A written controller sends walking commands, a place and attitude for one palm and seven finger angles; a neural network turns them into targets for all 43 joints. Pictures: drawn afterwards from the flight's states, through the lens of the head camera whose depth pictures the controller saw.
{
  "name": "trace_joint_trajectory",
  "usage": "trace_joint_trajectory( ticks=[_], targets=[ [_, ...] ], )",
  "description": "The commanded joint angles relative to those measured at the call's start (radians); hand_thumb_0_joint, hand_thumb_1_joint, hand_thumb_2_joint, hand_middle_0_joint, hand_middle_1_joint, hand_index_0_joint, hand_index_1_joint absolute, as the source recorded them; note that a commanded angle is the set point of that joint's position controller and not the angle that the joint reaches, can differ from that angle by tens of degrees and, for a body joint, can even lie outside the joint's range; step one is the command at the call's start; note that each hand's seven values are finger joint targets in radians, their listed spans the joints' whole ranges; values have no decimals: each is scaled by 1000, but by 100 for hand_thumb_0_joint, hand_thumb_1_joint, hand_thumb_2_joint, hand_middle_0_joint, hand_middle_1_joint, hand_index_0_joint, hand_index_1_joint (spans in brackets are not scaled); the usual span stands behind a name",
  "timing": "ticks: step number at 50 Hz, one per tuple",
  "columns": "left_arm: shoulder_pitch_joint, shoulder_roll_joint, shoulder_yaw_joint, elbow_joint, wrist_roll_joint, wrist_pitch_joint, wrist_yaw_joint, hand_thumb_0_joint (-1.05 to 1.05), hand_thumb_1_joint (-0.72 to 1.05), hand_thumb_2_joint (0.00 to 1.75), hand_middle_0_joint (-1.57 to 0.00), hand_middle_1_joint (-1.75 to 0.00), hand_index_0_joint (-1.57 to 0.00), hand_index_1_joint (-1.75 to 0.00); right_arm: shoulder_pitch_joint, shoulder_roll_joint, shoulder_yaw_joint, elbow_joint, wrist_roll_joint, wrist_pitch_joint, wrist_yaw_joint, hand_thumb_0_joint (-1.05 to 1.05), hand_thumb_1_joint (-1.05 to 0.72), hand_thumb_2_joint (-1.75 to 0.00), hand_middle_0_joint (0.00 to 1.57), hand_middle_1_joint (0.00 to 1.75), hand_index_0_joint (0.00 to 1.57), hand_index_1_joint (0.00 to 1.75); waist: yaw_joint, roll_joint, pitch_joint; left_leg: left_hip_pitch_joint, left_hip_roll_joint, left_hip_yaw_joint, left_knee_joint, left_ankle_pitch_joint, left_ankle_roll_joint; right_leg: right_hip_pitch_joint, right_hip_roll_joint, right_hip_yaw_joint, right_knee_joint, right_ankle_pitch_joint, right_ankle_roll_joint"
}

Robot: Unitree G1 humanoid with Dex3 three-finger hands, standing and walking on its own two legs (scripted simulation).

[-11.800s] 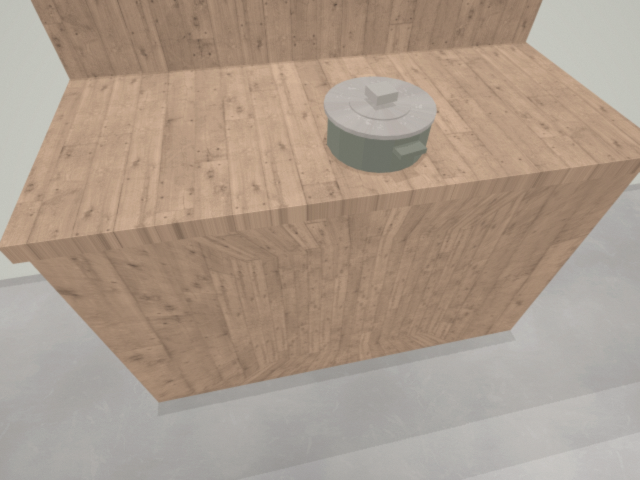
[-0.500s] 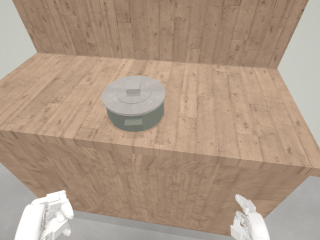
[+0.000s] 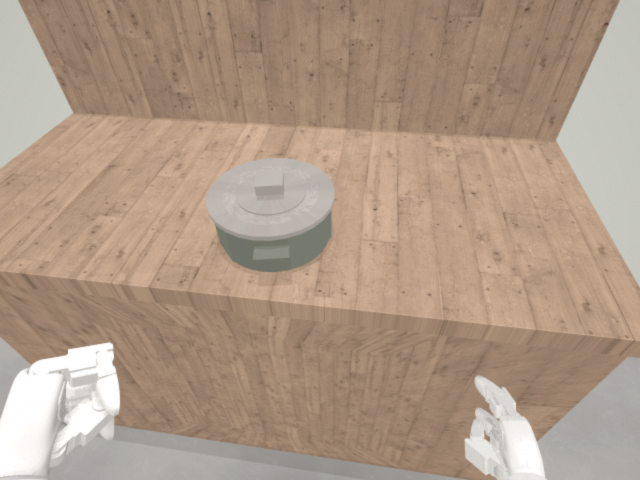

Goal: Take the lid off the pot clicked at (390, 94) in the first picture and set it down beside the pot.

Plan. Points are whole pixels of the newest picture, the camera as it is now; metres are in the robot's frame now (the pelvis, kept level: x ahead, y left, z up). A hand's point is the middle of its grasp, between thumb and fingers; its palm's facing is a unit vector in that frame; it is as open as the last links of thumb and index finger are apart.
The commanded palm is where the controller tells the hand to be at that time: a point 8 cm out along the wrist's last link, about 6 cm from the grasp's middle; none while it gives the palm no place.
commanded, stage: raise the hand higher, near the body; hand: left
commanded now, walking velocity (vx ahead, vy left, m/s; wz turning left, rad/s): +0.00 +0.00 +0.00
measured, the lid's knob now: (269, 182) +0.50 +0.15 +0.12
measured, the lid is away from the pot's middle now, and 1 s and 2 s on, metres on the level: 0.00 0.00 0.00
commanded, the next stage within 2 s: reach forward and open the fingers in 0.32 s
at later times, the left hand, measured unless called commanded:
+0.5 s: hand (102, 345) +0.18 +0.23 +0.16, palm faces +0.35 -0.62 -0.70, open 3.1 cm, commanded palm +0.13 +0.26 +0.19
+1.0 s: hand (84, 328) +0.20 +0.26 +0.16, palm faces -0.16 +0.02 -0.99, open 5.0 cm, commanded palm +0.18 +0.26 +0.22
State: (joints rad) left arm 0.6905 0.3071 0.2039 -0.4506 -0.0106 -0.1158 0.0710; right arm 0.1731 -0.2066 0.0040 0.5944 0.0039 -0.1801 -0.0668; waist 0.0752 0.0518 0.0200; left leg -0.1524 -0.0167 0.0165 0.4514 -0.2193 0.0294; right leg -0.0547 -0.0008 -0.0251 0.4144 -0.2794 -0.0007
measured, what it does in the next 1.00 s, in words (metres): stands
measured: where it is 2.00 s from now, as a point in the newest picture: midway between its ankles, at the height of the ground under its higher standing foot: outside the picture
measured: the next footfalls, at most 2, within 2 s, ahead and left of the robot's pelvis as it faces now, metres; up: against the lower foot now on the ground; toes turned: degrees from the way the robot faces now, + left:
none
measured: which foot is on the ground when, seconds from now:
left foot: down 0.00-1.00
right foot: down 0.00-1.00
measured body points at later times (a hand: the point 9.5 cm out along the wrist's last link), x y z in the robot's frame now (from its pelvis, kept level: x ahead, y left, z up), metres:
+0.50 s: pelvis +0.00 +0.00 +0.00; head -0.01 -0.03 +0.45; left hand +0.16 +0.26 +0.20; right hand +0.20 -0.21 -0.08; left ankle +0.02 +0.10 -0.74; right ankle -0.03 -0.12 -0.74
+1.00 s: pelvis -0.03 +0.00 +0.00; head -0.02 -0.06 +0.44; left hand +0.20 +0.26 +0.21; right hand +0.21 -0.21 -0.09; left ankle +0.02 +0.10 -0.74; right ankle -0.03 -0.12 -0.74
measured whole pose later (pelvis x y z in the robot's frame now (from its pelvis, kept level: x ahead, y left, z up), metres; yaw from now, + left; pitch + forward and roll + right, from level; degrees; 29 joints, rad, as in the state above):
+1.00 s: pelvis -0.03 +0.00 +0.00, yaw +2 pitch -2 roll -1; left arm 0.15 0.75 0.14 -0.35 0.67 0.02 -0.37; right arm 0.10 -0.29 0.02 0.55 0.04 0.06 -0.02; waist 0.08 0.16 0.01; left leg -0.27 -0.03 -0.02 0.46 -0.17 0.03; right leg -0.16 -0.01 -0.07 0.45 -0.25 0.00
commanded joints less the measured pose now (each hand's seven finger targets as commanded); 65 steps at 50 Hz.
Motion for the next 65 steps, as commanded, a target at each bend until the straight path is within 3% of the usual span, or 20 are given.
trace_joint_trajectory(
  ticks=[1,5,8,11,21,22,23,24,26,27,29,36,39,41,43,46,48,54,61,65],
  targets=[
    [-61,130,106,-254,-15,-62,20,0,90,90,-130,-150,-130,-150,-127,-85,-19,-172,4,-52,-3,0,-90,-90,20,30,20,30,-10,23,-16,93,38,-24,-65,150,-4,-139,-3,-17,-89,139,-13],
    [-47,170,170,-231,-21,-59,29,0,90,90,-130,-150,-130,-150,-129,-89,-24,-161,4,-41,-5,0,-90,-90,20,30,20,30,1,-10,-34,99,39,-24,-58,160,-3,-129,2,-16,-90,156,-14],
    [-85,136,131,-252,-24,-61,23,0,90,90,-130,-150,-130,-150,-125,-87,-17,-165,1,-35,-2,0,-90,-90,20,30,20,30,-8,14,-38,108,39,-22,-57,181,-3,-128,-5,-16,-87,174,-13],
    [-131,163,164,-259,-29,-66,29,0,90,90,-130,-150,-130,-150,-128,-88,-15,-163,1,-32,-3,0,-90,-90,20,30,20,30,-8,-20,-35,101,38,-27,-60,153,-2,-127,-5,-15,-97,150,-14],
    [-187,181,205,-281,-40,-90,35,0,90,90,-130,-150,-130,-150,-135,-89,-15,-148,1,-32,1,0,-90,-90,20,30,20,30,-3,-3,-61,116,39,-21,-54,183,-4,-112,-11,-14,-90,183,-15],
    [-228,406,157,-322,384,16,68,0,87,92,-129,-146,-129,-146,-156,-173,-4,-178,-25,40,18,0,-90,-90,20,30,20,30,6,66,-55,-19,20,4,-26,210,-6,-176,4,-4,-15,188,-7],
    [-252,317,148,-395,383,70,84,0,83,94,-128,-143,-128,-143,-170,-135,-12,-227,-19,77,31,0,-90,-90,20,30,20,30,12,117,-67,-37,25,11,-29,229,-14,-165,-5,-42,4,174,-22],
    [-214,355,146,-350,487,113,93,0,80,96,-127,-139,-127,-139,-164,-141,-19,-221,-17,107,40,0,-90,-90,20,30,20,30,25,119,-72,-35,29,14,-21,215,-16,-179,2,-26,12,142,-28],
    [-167,417,159,-375,607,190,77,0,74,100,-126,-132,-126,-132,-196,-154,-13,-255,-7,170,59,0,-90,-90,20,30,20,30,35,89,-142,-50,29,15,-6,227,-19,-151,10,-15,29,161,-33],
    [-160,435,161,-326,653,219,60,0,70,103,-125,-129,-125,-129,-209,-156,-16,-254,-2,197,61,0,-90,-90,20,30,20,30,34,26,-141,-57,27,12,2,214,-14,-156,9,-9,29,158,-29],
    [-211,516,174,-282,716,251,9,0,64,107,-123,-122,-123,-122,-229,-170,-16,-255,12,232,61,0,-90,-90,20,30,20,30,25,-4,-156,-53,23,1,8,175,-5,-165,0,10,15,142,-20],
    [-431,613,123,-170,703,229,-221,0,40,122,-116,-97,-116,-97,-232,-172,-17,-228,48,210,50,0,-90,-90,20,30,20,30,-4,-33,-205,-11,-4,-29,15,206,19,-146,-11,-4,-7,250,13],
    [-559,655,124,-88,692,207,-297,0,30,128,-113,-86,-113,-86,-223,-176,-15,-207,48,200,34,0,-90,-90,20,30,20,30,-16,-52,-147,-10,-8,-39,-7,180,21,-180,-8,-16,-38,212,22],
    [-638,698,137,-95,698,187,-340,0,24,132,-110,-79,-110,-79,-222,-175,-11,-208,45,191,35,0,-90,-90,20,30,20,30,-12,-8,-189,16,-19,-42,-5,208,26,-149,-7,-16,-37,240,18],
    [-665,694,127,-34,694,176,-378,0,18,136,-108,-72,-108,-72,-224,-175,-11,-202,43,190,32,0,-90,-90,20,30,20,30,-13,-8,-162,18,-20,-41,-19,197,23,-161,-4,-21,-51,223,21],
    [-718,694,130,-53,690,141,-403,0,8,142,-104,-61,-104,-61,-218,-167,-9,-211,39,181,43,0,-90,-90,20,30,20,30,-7,24,-215,51,-28,-42,-23,217,23,-135,1,-28,-54,222,14],
    [-703,695,143,0,683,134,-408,0,2,144,-101,-54,-101,-54,-214,-174,-15,-209,40,184,48,0,-90,-90,20,30,20,30,-1,-3,-174,36,-23,-37,-36,184,20,-154,4,-31,-68,186,15],
    [-854,709,126,-7,694,128,-400,0,-15,149,-93,-33,-93,-33,-227,-174,-17,-217,46,176,56,0,-90,-90,20,30,20,30,5,27,-207,51,-21,-40,-56,132,17,-148,6,-25,-69,113,7],
    [-1006,695,74,64,728,158,-403,0,-36,157,-85,-8,-85,-8,-237,-176,-11,-204,51,179,66,0,-90,-90,20,30,20,30,-5,42,-209,40,-14,-62,-96,63,9,-154,18,-37,-55,32,-5],
    [-1027,679,60,80,733,177,-398,0,-36,157,-85,-8,-85,-8,-246,-177,-15,-222,57,168,68,0,-90,-90,20,30,20,30,-5,73,-210,51,-15,-76,-87,31,11,-167,29,-26,-37,14,-17]
  ],
)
